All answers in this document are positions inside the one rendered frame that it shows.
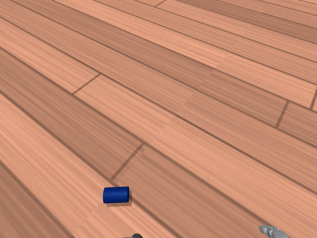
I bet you can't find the can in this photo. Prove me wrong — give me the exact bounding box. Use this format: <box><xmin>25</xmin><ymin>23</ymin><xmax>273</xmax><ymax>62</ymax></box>
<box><xmin>103</xmin><ymin>186</ymin><xmax>129</xmax><ymax>203</ymax></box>

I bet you can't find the right robot hand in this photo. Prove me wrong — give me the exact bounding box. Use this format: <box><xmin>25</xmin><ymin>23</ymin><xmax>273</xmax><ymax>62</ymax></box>
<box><xmin>259</xmin><ymin>225</ymin><xmax>289</xmax><ymax>238</ymax></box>

